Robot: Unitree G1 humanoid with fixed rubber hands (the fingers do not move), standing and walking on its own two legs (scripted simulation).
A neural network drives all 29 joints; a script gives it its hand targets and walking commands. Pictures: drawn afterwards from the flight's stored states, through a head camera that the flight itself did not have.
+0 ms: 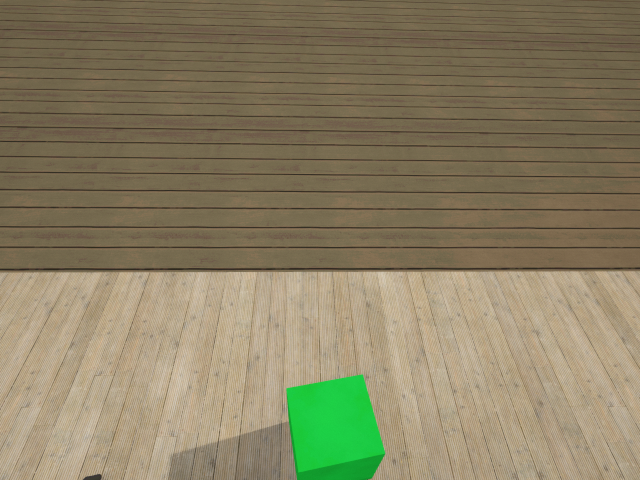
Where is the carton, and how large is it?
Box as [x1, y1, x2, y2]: [286, 374, 384, 479]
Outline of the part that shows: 362,374 286,388 289,425 297,479 371,478 384,454 384,450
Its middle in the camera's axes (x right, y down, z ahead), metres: +0.03 +0.52 +1.06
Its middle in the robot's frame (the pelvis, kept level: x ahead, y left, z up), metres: +0.40 -0.04 -0.66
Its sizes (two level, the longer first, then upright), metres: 0.210 0.200 0.250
